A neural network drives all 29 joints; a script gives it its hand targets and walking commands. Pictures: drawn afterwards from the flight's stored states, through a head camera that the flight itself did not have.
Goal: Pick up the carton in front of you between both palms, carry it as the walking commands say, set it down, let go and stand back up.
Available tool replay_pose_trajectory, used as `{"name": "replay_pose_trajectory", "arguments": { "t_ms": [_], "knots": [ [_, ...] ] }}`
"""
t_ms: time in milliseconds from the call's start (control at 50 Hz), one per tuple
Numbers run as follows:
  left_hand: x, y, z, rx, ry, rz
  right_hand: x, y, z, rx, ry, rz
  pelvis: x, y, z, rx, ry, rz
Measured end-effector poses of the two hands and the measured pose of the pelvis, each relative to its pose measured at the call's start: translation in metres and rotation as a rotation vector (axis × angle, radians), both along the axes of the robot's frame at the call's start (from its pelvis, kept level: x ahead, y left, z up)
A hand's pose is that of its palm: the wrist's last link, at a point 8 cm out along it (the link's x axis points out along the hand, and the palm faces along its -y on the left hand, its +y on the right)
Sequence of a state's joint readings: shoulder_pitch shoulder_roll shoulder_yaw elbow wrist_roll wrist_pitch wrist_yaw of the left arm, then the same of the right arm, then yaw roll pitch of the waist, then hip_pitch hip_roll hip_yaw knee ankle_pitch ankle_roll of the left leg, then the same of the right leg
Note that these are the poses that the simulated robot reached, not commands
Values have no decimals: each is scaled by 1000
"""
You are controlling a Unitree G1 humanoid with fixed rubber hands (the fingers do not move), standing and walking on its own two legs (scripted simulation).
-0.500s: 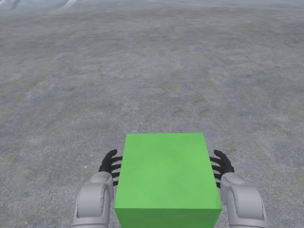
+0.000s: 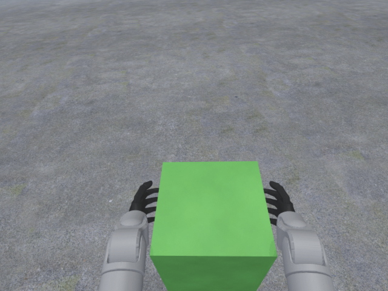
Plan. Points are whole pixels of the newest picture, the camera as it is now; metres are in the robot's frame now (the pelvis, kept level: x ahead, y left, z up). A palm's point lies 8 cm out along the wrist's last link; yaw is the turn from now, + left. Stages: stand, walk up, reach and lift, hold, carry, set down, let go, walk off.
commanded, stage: carry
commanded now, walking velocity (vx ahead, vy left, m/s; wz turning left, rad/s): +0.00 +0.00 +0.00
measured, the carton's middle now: (210, 229) +0.30 +0.00 -0.03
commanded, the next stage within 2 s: hold in 0.08 s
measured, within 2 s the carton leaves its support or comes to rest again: neither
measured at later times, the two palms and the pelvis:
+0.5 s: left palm (131, 238) +0.24 +0.15 +0.05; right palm (287, 232) +0.25 -0.15 +0.04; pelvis -0.03 -0.01 +0.01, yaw +3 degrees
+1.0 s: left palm (127, 231) +0.25 +0.16 +0.06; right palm (280, 215) +0.28 -0.14 +0.06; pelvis -0.02 -0.03 +0.00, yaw +7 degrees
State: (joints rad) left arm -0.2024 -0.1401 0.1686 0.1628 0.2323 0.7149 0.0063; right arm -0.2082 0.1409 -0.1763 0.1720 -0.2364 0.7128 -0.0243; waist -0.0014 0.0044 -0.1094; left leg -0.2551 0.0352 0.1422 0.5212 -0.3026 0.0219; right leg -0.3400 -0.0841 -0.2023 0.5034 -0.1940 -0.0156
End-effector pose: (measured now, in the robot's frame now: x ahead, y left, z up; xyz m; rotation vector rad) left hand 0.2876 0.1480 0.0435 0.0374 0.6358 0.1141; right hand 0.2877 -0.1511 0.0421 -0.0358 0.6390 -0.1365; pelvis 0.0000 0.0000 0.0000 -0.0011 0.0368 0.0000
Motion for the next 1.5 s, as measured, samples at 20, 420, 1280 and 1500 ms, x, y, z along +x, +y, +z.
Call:
{"name": "replay_pose_trajectory", "arguments": {
  "t_ms": [20, 420, 1280, 1500],
  "knots": [
    [-1, 0, 0, 1, 3, 0, -1, 0, 0, 0, 3, 1, 0, 0, 0, 0, 0, 0],
    [-42, 6, 2, 9, 21, 44, -28, 7, 0, -2, 21, 52, -24, -7, 6, -1, -181, 42],
    [-9, 19, -5, -28, 44, 137, 23, 21, -10, 45, 47, 89, -9, -13, 3, 6, -145, 113],
    [12, 16, -93, -17, 63, 125, 41, 17, -98, 18, 63, 99, -26, -7, -18, 4, 106, 93]
  ]
}}
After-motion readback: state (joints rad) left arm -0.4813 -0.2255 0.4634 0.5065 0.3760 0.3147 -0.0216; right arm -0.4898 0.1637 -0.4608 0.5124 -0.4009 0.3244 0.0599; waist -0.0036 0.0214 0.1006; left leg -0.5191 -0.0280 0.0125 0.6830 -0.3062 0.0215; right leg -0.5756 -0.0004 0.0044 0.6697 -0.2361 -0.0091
